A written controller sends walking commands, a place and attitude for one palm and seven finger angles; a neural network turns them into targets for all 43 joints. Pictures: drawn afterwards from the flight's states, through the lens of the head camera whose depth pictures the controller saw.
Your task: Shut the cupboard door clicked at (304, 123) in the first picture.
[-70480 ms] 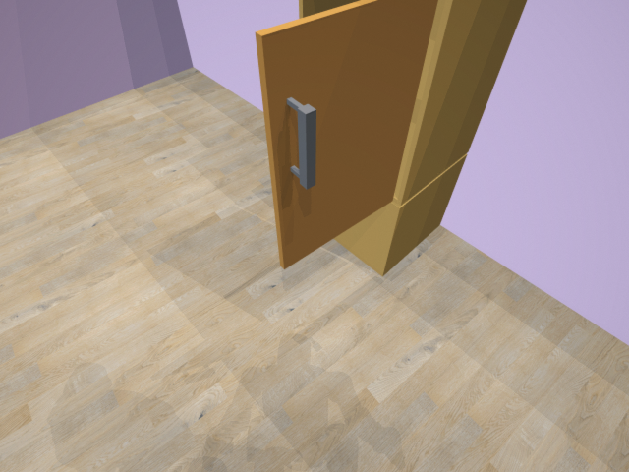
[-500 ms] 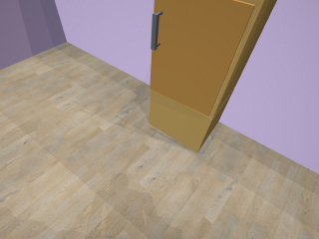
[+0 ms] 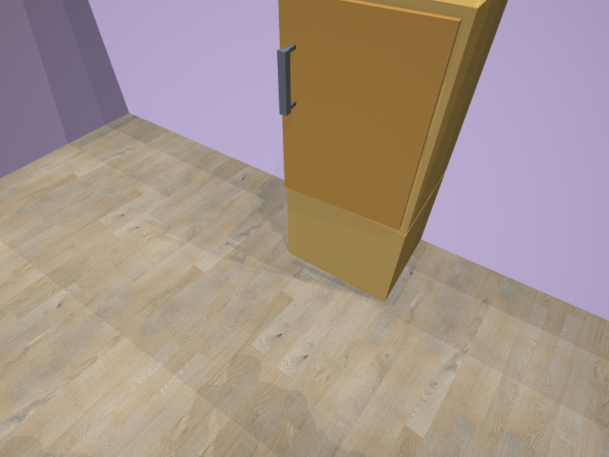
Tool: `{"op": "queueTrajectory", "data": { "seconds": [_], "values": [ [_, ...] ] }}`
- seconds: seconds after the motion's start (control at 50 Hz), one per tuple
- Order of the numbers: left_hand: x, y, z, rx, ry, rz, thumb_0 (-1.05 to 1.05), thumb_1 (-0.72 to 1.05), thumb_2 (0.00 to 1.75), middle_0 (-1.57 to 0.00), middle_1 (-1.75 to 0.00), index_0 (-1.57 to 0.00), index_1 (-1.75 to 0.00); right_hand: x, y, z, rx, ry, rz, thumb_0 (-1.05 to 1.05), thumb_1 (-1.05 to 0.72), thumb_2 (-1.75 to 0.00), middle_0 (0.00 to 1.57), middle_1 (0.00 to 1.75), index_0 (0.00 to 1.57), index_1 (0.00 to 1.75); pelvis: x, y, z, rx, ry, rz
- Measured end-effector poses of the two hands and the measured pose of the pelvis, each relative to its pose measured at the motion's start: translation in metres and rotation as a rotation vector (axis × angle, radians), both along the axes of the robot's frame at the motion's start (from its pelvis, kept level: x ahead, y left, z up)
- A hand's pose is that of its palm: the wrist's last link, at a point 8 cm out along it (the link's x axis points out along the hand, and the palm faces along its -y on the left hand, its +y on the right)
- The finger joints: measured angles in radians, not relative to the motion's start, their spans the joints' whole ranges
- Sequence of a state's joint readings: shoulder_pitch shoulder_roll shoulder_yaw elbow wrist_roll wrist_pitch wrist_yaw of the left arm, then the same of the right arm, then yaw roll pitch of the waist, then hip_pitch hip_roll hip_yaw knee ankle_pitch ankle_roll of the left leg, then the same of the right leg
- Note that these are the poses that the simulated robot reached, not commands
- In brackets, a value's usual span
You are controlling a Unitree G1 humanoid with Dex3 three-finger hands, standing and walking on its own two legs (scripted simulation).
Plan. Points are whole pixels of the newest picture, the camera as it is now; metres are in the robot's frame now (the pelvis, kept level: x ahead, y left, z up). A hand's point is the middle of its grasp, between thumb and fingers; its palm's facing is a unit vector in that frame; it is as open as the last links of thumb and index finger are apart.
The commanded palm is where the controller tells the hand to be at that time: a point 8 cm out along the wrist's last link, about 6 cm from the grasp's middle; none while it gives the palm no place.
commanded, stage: let the arm hang, fingers relaxed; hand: left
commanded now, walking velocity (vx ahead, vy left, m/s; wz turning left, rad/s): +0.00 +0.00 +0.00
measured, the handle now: (288, 80) +0.98 +0.10 +0.05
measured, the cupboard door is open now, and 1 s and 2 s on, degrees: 4 4 4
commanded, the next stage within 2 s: look to check the result in 0.16 s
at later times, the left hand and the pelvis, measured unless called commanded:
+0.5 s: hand out of the picture +0.08 +0.22 -0.16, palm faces +0.00 -0.96 -0.30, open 7.4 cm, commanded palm none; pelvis +0.03 -0.01 +0.01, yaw +0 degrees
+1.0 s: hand out of the picture +0.10 +0.19 -0.16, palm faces +0.03 -0.96 -0.27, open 7.4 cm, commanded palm none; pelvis +0.05 -0.03 +0.00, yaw +2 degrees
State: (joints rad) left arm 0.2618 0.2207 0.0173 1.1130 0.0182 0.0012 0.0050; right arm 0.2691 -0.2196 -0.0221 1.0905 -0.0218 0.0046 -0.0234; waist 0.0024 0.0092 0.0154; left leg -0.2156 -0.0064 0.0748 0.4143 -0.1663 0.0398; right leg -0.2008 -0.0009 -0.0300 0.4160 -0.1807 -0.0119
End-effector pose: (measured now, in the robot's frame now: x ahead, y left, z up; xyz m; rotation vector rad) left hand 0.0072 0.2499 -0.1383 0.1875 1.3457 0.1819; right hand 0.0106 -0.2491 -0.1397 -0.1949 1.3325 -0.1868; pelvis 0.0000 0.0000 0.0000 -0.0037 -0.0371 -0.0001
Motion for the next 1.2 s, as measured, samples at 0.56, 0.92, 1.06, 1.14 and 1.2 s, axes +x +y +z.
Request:
{"op": "queueTrajectory", "data": {
  "seconds": [0.56, 0.92, 1.06, 1.14, 1.2],
  "values": [
    [0.065, 0.011, 0.016, 0.062, -0.05, -0.031, 0.0, 0.91, 0.9, -0.2, -0.3, -0.2, -0.3, 0.077, -0.033, 0.011, -0.036, -0.059, 0.056, 0.01, -0.9, -0.9, 0.2, 0.3, 0.2, 0.3, 0.033, -0.015, 0.006, 0.003, 0.004, 0.008],
    [0.081, -0.005, 0.012, 0.042, -0.042, -0.026, 0.0, 0.9, 0.9, -0.2, -0.3, -0.2, -0.3, 0.094, -0.044, 0.013, -0.05, -0.049, 0.058, 0.01, -0.9, -0.9, 0.2, 0.3, 0.2, 0.3, 0.051, -0.024, 0.006, 0.005, 0.01, 0.012],
    [0.077, -0.016, 0.004, 0.027, -0.056, 0.032, 0.0, 0.91, 0.9, -0.2, -0.3, -0.2, -0.3, 0.089, -0.029, 0.002, -0.017, 0.0, 0.078, 0.01, -0.91, -0.9, 0.2, 0.3, 0.2, 0.3, 0.051, -0.025, 0.001, 0.001, 0.015, 0.062],
    [0.062, -0.018, -0.006, 0.006, -0.067, 0.096, 0.0, 0.9, 0.9, -0.2, -0.3, -0.2, -0.3, 0.086, -0.014, -0.004, -0.005, 0.045, 0.108, 0.01, -0.91, -0.9, 0.2, 0.3, 0.2, 0.3, 0.048, -0.019, -0.005, -0.013, 0.002, 0.122],
    [0.044, -0.015, -0.014, -0.011, -0.057, 0.146, 0.0, 0.9, 0.9, -0.2, -0.3, -0.2, -0.3, 0.091, 0.0, -0.004, -0.001, 0.056, 0.135, 0.01, -0.91, -0.9, 0.2, 0.3, 0.2, 0.3, 0.045, -0.011, -0.008, -0.014, -0.008, 0.167]
  ]
}}
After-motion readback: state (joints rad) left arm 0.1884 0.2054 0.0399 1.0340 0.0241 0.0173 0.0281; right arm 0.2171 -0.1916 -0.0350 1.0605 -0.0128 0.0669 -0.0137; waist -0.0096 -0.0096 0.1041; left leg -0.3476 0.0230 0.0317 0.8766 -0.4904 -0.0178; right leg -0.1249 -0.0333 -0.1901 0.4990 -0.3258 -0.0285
